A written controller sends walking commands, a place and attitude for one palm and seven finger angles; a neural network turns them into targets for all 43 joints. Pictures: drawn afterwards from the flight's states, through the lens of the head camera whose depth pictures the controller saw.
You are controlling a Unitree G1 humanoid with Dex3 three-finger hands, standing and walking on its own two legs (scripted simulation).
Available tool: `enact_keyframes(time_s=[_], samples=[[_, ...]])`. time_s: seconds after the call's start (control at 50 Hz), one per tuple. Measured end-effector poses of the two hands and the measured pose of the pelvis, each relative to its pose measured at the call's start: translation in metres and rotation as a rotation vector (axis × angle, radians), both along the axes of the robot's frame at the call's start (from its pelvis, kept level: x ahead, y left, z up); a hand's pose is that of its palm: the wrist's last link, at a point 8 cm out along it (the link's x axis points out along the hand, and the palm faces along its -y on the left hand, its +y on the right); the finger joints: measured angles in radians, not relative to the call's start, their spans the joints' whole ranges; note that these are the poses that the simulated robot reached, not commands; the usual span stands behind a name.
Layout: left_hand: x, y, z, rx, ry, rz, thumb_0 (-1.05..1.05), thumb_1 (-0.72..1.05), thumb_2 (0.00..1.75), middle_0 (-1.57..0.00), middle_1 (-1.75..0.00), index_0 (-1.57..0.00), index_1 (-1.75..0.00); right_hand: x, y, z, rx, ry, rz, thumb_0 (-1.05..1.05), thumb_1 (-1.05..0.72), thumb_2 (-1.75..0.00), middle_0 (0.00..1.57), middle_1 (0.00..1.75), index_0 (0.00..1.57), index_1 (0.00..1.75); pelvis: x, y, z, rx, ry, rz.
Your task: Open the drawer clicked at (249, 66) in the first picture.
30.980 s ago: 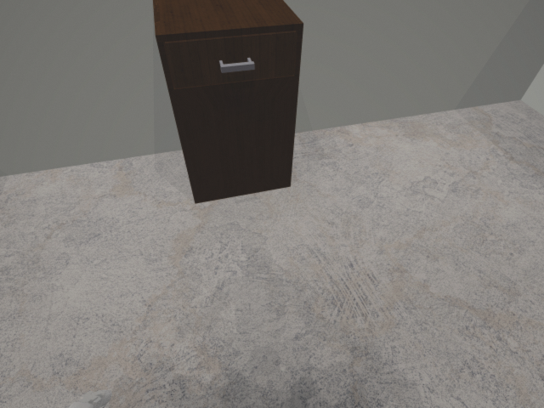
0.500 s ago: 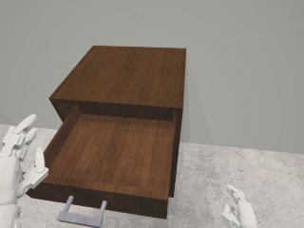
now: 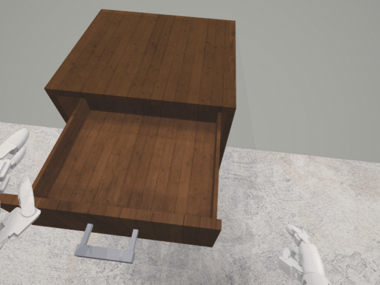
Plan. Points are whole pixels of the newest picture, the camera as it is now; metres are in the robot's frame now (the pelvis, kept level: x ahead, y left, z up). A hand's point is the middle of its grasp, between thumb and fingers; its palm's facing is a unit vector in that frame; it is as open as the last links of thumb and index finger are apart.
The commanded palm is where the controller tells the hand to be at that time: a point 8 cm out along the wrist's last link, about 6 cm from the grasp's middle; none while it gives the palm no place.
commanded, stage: step back with the hand held close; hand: left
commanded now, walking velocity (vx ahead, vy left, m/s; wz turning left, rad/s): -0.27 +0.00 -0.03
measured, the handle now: (108, 242) +0.20 +0.19 -0.06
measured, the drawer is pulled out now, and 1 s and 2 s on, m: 0.30 0.30 0.30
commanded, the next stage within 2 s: stop stepping back and stand still in 0.96 s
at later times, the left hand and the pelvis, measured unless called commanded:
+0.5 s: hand (9, 257) +0.14 +0.24 +0.15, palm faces +0.36 -0.80 -0.47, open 7.4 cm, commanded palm +0.06 +0.27 +0.18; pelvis -0.05 -0.01 -0.01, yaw +2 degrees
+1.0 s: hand out of the picture +0.02 +0.18 +0.15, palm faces +0.29 -0.81 -0.51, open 7.4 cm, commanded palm -0.05 +0.23 +0.18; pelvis -0.17 -0.06 +0.00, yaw +3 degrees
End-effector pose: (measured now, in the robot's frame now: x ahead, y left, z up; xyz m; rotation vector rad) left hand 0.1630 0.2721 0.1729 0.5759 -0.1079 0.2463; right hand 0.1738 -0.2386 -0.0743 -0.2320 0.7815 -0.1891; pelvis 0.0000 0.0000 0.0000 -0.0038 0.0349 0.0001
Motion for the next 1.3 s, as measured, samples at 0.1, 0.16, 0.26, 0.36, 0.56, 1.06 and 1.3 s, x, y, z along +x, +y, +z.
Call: enact_keyframes(time_s=[0.1,0.16,0.26,0.36,0.56,1.06,1.3], samples=[[-0.012,0.004,0.010,0.024,-0.071,0.005,0.02,0.89,0.90,-0.21,-0.30,-0.22,-0.30,0.000,0.011,0.005,0.014,-0.049,0.026,0.01,-0.90,-0.90,0.20,0.30,0.20,0.30,-0.010,0.000,-0.003,0.014,-0.002,-0.005],[-0.020,0.001,0.010,0.019,-0.098,0.020,0.02,0.89,0.90,-0.21,-0.30,-0.22,-0.30,-0.001,0.016,0.005,0.034,-0.079,0.050,0.01,-0.90,-0.90,0.20,0.30,0.20,0.30,-0.016,-0.003,-0.005,0.017,-0.007,-0.007],[-0.035,-0.010,0.006,-0.016,-0.110,0.041,0.01,0.89,0.90,-0.21,-0.30,-0.21,-0.30,-0.009,0.014,0.000,0.058,-0.089,0.075,0.01,-0.90,-0.90,0.20,0.30,0.21,0.30,-0.028,-0.012,-0.008,-0.003,-0.008,0.003],[-0.047,-0.013,-0.001,-0.074,-0.126,0.037,0.01,0.88,0.90,-0.21,-0.30,-0.22,-0.30,-0.032,0.001,-0.004,0.005,-0.019,0.065,0.01,-0.90,-0.90,0.20,0.30,0.21,0.30,-0.038,-0.012,-0.008,-0.003,0.001,0.029],[-0.068,-0.004,0.011,0.002,-0.111,0.050,0.02,0.89,0.90,-0.21,-0.30,-0.22,-0.30,-0.064,0.003,-0.002,0.006,-0.008,0.059,0.01,-0.90,-0.90,0.20,0.30,0.20,0.30,-0.061,-0.014,-0.002,-0.012,0.016,0.031],[-0.198,-0.057,-0.001,-0.014,-0.061,0.025,0.02,0.88,0.90,-0.21,-0.30,-0.22,-0.30,-0.170,-0.069,0.005,-0.073,-0.016,0.025,0.01,-0.90,-0.90,0.20,0.30,0.20,0.30,-0.191,-0.061,-0.006,0.030,0.015,0.058],[-0.280,-0.086,0.019,-0.020,-0.188,0.095,0.01,0.89,0.90,-0.21,-0.30,-0.21,-0.30,-0.254,-0.051,-0.014,0.118,-0.055,0.099,0.01,-0.90,-0.90,0.20,0.30,0.21,0.30,-0.252,-0.090,-0.006,-0.001,-0.054,0.050]])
